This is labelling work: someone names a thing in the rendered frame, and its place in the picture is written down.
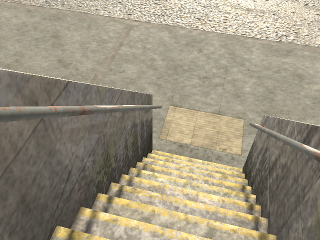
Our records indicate stairs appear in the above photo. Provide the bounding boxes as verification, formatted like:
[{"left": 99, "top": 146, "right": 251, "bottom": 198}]
[{"left": 50, "top": 150, "right": 277, "bottom": 240}]

